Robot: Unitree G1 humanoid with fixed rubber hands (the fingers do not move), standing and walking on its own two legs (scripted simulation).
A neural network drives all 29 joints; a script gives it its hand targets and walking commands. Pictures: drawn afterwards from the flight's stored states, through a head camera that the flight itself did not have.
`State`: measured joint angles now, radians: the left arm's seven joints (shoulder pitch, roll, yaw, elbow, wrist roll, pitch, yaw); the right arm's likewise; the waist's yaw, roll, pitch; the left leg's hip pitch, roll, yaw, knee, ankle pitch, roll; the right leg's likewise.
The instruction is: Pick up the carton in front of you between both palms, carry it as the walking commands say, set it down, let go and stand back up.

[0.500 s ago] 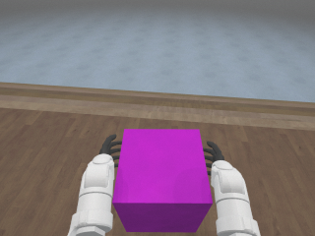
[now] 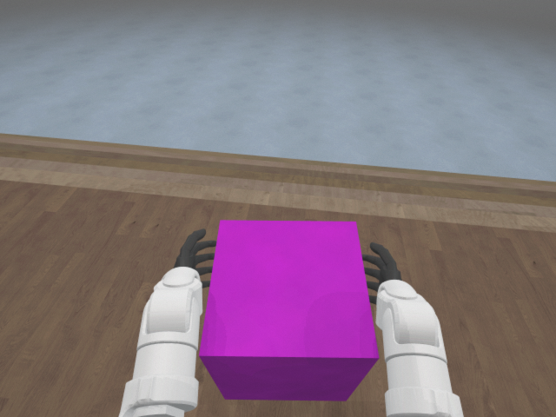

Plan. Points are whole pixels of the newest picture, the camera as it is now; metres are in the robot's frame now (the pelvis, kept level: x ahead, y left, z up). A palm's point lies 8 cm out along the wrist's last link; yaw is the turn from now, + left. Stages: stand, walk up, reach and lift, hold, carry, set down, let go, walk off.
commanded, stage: carry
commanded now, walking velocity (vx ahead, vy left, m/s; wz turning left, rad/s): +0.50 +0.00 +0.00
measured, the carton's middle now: (286, 315) +0.29 -0.01 -0.02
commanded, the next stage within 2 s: none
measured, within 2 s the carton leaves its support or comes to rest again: neither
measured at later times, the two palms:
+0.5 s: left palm (181, 195) +0.45 +0.18 +0.10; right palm (353, 196) +0.45 -0.12 +0.10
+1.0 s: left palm (203, 109) +0.77 +0.19 +0.10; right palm (326, 115) +0.76 -0.11 +0.10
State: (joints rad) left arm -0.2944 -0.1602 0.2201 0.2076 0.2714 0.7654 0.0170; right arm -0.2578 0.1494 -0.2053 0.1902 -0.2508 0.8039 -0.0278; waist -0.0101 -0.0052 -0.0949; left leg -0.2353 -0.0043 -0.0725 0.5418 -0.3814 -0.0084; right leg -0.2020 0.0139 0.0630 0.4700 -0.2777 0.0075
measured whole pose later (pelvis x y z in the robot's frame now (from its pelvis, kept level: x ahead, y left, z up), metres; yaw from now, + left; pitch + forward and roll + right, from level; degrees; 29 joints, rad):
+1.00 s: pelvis +0.52 +0.05 +0.00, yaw -1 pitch +4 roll -1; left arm -0.05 -0.13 0.06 -0.51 0.09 1.21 0.12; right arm -0.06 0.13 -0.05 -0.48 -0.06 1.24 -0.13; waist -0.02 0.00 -0.12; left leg 0.04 0.03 0.21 0.24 -0.35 0.01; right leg -0.59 -0.07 -0.19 0.57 -0.07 -0.02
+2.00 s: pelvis +1.16 +0.06 -0.02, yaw +1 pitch +5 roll +0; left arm -0.54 -0.08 0.24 -0.10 0.06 1.12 0.14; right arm -0.56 0.09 -0.23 -0.07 -0.04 1.14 -0.17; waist -0.01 0.00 -0.01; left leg -0.19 -0.01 0.15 0.56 -0.46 0.06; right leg -0.63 -0.01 -0.11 0.69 -0.10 -0.08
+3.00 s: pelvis +1.85 +0.10 -0.31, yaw +10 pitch +3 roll -1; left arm -0.44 -0.10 0.17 -0.04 0.07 1.00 0.18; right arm -0.47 0.09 -0.22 0.00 -0.04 0.97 -0.15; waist 0.06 -0.01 -0.01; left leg -0.62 -0.10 -0.02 1.70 -0.55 0.08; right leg -0.42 0.07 -0.11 0.71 -0.38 -0.10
